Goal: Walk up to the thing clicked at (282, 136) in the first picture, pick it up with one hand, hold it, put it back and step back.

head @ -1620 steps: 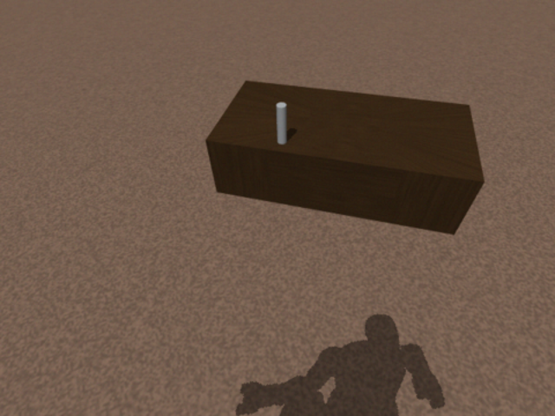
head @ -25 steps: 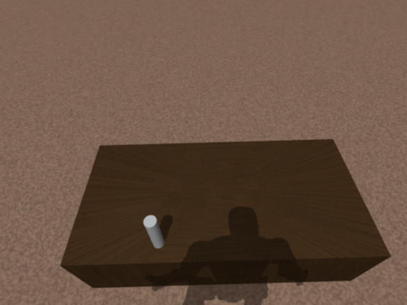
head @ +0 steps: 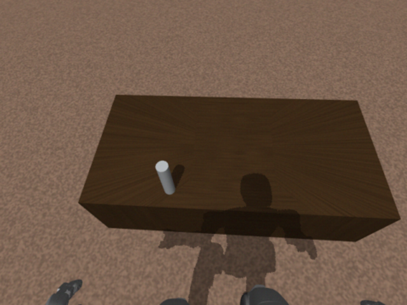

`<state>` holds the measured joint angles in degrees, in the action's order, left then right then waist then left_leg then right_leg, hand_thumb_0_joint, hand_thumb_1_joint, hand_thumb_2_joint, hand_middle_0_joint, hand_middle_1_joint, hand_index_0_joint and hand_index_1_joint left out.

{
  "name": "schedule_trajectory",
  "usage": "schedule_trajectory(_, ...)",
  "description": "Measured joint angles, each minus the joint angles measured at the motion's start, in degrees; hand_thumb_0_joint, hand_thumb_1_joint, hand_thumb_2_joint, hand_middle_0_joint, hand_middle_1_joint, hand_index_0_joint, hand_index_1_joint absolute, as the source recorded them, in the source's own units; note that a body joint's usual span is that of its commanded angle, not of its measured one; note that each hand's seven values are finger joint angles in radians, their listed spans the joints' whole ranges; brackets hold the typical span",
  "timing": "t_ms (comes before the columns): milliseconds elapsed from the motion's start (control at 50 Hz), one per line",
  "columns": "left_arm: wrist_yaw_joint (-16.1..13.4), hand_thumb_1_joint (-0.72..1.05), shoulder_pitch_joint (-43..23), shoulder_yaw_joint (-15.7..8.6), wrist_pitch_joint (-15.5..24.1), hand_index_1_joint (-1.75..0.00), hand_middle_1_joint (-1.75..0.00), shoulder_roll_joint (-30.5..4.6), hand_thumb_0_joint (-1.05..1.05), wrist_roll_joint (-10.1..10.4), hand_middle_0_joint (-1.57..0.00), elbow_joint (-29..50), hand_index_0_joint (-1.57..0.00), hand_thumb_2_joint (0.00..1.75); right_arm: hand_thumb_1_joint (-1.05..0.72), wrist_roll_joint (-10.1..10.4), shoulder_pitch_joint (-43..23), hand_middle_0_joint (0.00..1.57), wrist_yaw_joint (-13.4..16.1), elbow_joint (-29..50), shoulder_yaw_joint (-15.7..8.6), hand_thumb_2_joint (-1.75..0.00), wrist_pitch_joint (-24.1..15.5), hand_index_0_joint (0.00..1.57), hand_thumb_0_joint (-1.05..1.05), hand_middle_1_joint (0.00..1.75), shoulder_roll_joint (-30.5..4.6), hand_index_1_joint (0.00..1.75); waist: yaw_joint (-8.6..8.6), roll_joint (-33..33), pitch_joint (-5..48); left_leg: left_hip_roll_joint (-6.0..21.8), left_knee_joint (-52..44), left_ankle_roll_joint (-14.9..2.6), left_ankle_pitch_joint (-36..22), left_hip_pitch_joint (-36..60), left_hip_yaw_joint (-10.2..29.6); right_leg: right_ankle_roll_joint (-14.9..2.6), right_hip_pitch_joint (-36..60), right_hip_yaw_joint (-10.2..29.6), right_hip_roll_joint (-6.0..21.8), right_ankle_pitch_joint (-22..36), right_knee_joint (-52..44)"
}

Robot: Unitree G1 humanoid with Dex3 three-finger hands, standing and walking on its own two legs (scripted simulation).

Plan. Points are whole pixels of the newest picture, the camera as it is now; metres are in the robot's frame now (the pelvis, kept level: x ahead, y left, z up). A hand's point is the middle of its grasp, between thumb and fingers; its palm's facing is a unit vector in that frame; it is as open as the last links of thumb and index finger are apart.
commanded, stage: step back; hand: left
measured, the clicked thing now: (166, 178) +0.53 +0.16 -0.33
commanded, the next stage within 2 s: none
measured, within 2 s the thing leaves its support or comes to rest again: neither
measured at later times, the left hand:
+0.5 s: hand out of the picture -0.01 +0.26 -0.13, palm faces -0.11 -0.91 -0.41, open 7.4 cm
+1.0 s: hand out of the picture -0.14 +0.30 -0.14, palm faces -0.05 -0.93 -0.37, open 7.4 cm
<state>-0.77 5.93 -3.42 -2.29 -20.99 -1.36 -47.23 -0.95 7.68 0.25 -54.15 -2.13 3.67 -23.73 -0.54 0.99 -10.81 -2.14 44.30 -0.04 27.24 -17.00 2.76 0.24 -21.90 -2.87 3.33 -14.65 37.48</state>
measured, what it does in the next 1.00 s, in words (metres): walks backwards: left foot, then right foot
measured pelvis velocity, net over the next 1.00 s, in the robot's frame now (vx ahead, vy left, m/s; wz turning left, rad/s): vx -0.27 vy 0.04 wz -0.06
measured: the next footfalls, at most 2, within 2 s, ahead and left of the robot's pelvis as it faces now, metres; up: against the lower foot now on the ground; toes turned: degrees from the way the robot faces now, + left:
left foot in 0.02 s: +0.01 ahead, +0.11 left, +0.00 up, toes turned -2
right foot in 0.42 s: -0.10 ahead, -0.12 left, +0.00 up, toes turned -3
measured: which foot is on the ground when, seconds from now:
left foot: up 0.00-0.00, down 0.02-0.44, up 0.46-0.76, down 0.78-1.00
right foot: down 0.00-0.04, up 0.06-0.40, down 0.42-0.80, up 0.82-1.00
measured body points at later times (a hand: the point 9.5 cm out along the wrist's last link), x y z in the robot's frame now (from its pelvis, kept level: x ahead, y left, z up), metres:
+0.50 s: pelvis -0.12 +0.00 +0.00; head -0.07 -0.02 +0.45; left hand -0.01 +0.31 -0.11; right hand -0.02 -0.32 -0.12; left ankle -0.06 +0.12 -0.70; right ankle -0.14 -0.11 -0.72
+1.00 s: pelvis -0.27 +0.04 +0.01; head -0.22 +0.06 +0.46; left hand -0.14 +0.35 -0.11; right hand -0.20 -0.28 -0.10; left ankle -0.22 +0.14 -0.72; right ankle -0.31 -0.11 -0.64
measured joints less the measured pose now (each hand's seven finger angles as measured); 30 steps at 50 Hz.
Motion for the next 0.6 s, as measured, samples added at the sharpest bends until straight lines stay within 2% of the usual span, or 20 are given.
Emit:
schedule_trajectory(20, 0.09, 0.90, -0.24, 0.01, -0.25, -0.30, -0.30, -0.39, 0.01, 0.22, -0.21, 0.43, -0.21, 0.90, -0.91, -0.24, 0.23, 0.20, -0.13, 0.12, -0.04, -0.90, -0.34, 0.20, 0.01, 0.30, 0.25, 0.29, 0.28, -0.48, -0.18, 0.43, -5.12, -0.40, -3.92, 1.84, -0.73, 0.40, -0.85, -0.22, 0.41, -0.25, 1.26)
schedule_trajectory(40, 0.13, 0.90, -0.74, -0.10, -0.59, -0.30, -0.30, -1.02, 0.01, 0.42, -0.21, 0.50, -0.21, 0.90, -0.91, -0.64, 0.01, 0.20, -0.18, 0.02, -0.23, -0.90, -0.64, 0.20, 0.01, 0.30, 1.07, 0.29, 0.17, -2.18, -1.03, -0.47, -6.62, -0.97, -5.75, 2.55, -1.62, 0.66, -1.40, 0.56, 1.43, -0.41, 2.49)
schedule_trajectory(60, 0.04, 0.90, -1.05, -0.24, -0.99, -0.30, -0.30, -1.30, 0.01, 0.62, -0.21, 0.28, -0.21, 0.90, -0.91, -0.94, -0.10, 0.20, -0.48, 0.14, -0.25, -0.90, -0.75, 0.20, 0.01, 0.30, 1.72, 0.29, -0.27, -3.23, -1.61, -0.82, -6.58, -1.40, -6.03, 2.66, -2.42, 0.13, -1.96, 2.24, 0.95, -3.00, 3.99)
schedule_trajectory(100, -0.35, 0.90, -1.00, -0.43, -1.80, -0.30, -0.30, -1.12, 0.01, 0.50, -0.20, -0.79, -0.21, 0.90, -0.90, -1.14, 0.15, 0.21, -1.17, 0.73, -0.04, -0.89, -0.97, 0.20, 0.01, 0.30, 2.34, 0.30, 0.36, -2.70, -1.36, 0.24, -6.56, -1.96, -6.49, 2.16, -2.07, -0.54, -3.65, 6.73, -3.84, -13.17, 12.24)
schedule_trajectory(120, -0.50, 0.90, -0.77, -0.52, -2.09, -0.30, -0.30, -1.20, 0.01, 0.58, -0.20, -1.25, -0.21, 0.90, -0.90, -1.16, 0.25, 0.21, -1.16, 0.90, 0.13, -0.89, -1.07, 0.20, 0.01, 0.30, 2.74, 0.30, 0.71, -2.68, -0.96, 0.65, -7.50, -2.03, -7.27, 2.20, -1.92, -0.83, -4.50, 8.72, -6.12, -15.27, 17.33)
schedule_trajectory(160, -0.66, 0.91, -0.02, -0.74, -2.09, -0.30, -0.30, -1.40, 0.01, 1.01, -0.20, -1.62, -0.21, 0.90, -0.90, -1.15, 0.30, 0.21, -0.80, 1.34, 0.43, -0.89, -1.02, 0.20, 0.01, 0.30, 3.38, 0.30, 0.69, -3.10, -0.01, 1.14, -9.84, -2.08, -9.12, 2.32, -2.36, -1.17, -5.66, 10.99, -9.02, -15.59, 25.41)
schedule_trajectory(220, -0.62, 0.91, 1.27, -0.93, -1.47, -0.30, -0.30, -1.20, 0.01, 0.96, -0.20, -1.36, -0.21, 0.90, -0.90, -0.82, -0.37, 0.21, -0.21, 2.47, 0.34, -0.89, -1.01, 0.21, 0.01, 0.30, 3.37, 0.30, 0.36, -2.77, 0.30, 1.89, -11.39, -2.39, -10.93, 1.99, -3.16, -0.13, -4.41, 11.00, -9.89, -15.36, 29.35)
schedule_trajectory(260, -0.49, 0.91, 2.12, -1.01, -1.24, -0.30, -0.30, -1.16, 0.01, 0.77, -0.20, -1.19, -0.21, 0.90, -0.90, -0.66, -1.21, 0.21, 0.07, 3.52, 0.21, -0.89, -1.16, 0.21, 0.01, 0.30, 3.31, 0.30, 0.22, -2.54, 0.12, 2.35, -11.42, -2.45, -11.65, 1.40, -3.90, 0.72, -2.40, 10.65, -9.30, -15.40, 27.54)
schedule_trajectory(320, -0.23, 0.91, 2.94, -1.04, -1.07, -0.30, -0.30, -1.18, 0.01, 0.63, -0.20, -1.17, -0.21, 0.90, -0.90, -0.59, -2.46, 0.21, 0.13, 5.25, 0.12, -0.89, -1.42, 0.21, 0.01, 0.30, 3.10, 0.30, 0.09, -2.12, -0.30, 3.06, -10.35, -2.26, -12.30, -0.13, -5.11, 1.21, 1.33, 9.41, -7.43, -14.75, 19.82)
schedule_trajectory(400, 0.25, 0.91, 3.59, -1.00, -0.40, -0.30, -0.30, -1.02, 0.01, 0.32, -0.20, -1.65, -0.21, 0.90, -0.90, -0.41, -3.53, 0.21, -0.29, 6.70, 0.12, -0.89, -1.04, 0.21, 0.00, 0.30, 2.33, 0.30, -0.07, -1.20, -0.13, 3.91, -7.06, -1.49, -12.39, -3.21, -6.53, 0.31, 7.39, 6.61, -4.93, -9.88, 4.36)
schedule_trajectory(420, 0.30, 0.91, 3.80, -0.98, -0.03, -0.30, -0.30, -0.83, 0.01, 0.09, -0.20, -1.89, -0.21, 0.90, -0.90, -0.17, -3.70, 0.21, -0.37, 6.68, 0.08, -0.89, -0.81, 0.21, 0.00, 0.30, 2.00, 0.30, -0.25, -0.59, 0.11, 4.41, -5.71, -1.13, -12.15, -4.18, -6.73, -0.22, 9.02, 6.05, -4.87, -7.38, -0.07)
schedule_trajectory(440, 0.28, 0.91, 3.68, -0.96, 0.28, -0.30, -0.30, -0.03, 0.01, -0.26, -0.20, -2.38, -0.21, 0.90, -0.90, 0.09, -4.05, 0.21, -0.36, 6.33, -0.10, -0.89, -0.54, 0.21, 0.00, 0.30, 1.40, 0.30, 0.07, 1.37, -0.20, 5.60, -4.51, -0.75, -12.08, -4.83, -5.87, -0.61, 9.51, 5.22, -6.03, -6.54, -1.16)
schedule_trajectory(460, 0.49, 0.91, 3.89, -0.78, 0.43, -0.30, -0.30, 0.54, 0.01, -0.41, -0.20, -2.50, -0.21, 0.90, -0.90, 0.38, -4.09, 0.21, -0.26, 5.84, -0.30, -0.89, -0.21, 0.20, 0.00, 0.30, 1.14, 0.30, 0.51, 2.58, -0.05, 5.32, -3.31, -0.68, -10.34, -5.60, -4.11, -0.91, 9.28, 4.54, -6.57, -6.14, -1.14)
schedule_trajectory(500, 0.98, 0.91, 4.70, -0.39, 0.56, -0.30, -0.30, 0.73, 0.01, -0.73, -0.20, -1.92, -0.21, 0.90, -0.90, 0.64, -3.56, 0.21, 0.03, 4.82, -0.47, -0.89, 0.52, 0.20, 0.00, 0.30, 1.38, 0.30, -0.15, 1.88, 0.82, 1.24, 5.48, -0.31, -1.43, -7.99, -0.26, -1.48, 7.91, 5.32, -5.62, -5.52, -0.45)
schedule_trajectory(520, 0.99, 0.91, 4.90, -0.27, 0.52, -0.30, -0.30, 0.90, 0.01, -0.58, -0.20, -1.64, -0.21, 0.90, -0.90, 0.82, -3.02, 0.21, 0.08, 4.54, -0.45, -0.89, 0.70, 0.20, 0.00, 0.30, 1.29, 0.30, -0.46, 1.54, 1.11, -0.86, 10.73, -0.18, 0.33, -8.98, 1.51, -1.53, 7.60, 5.72, -5.02, -4.82, -0.88)
schedule_trajectory(560, 0.79, 0.90, 4.92, -0.15, 0.29, -0.30, -0.30, 1.22, 0.01, -0.45, -0.20, -1.05, -0.21, 0.90, -0.90, 1.22, -1.63, 0.21, 0.22, 4.20, -0.37, -0.89, 0.45, 0.20, 0.01, 0.30, 0.85, 0.30, -0.52, 1.39, 1.76, -3.52, 17.52, 0.08, 0.80, -9.79, 3.73, -1.36, 6.95, 5.89, -4.10, -3.18, -2.19)
schedule_trajectory(600, 0.57, 0.90, 4.32, -0.18, 0.08, -0.30, -0.30, 1.29, 0.01, -0.52, -0.21, -0.17, -0.21, 0.90, -0.90, 1.15, -0.10, 0.21, 0.42, 3.98, -0.31, -0.89, 0.02, 0.20, 0.01, 0.30, 0.33, 0.30, -0.36, 1.45, 2.10, -4.47, 20.48, 0.68, 0.86, -9.28, 4.59, -1.21, 5.93, 5.52, -3.46, -1.87, -2.91)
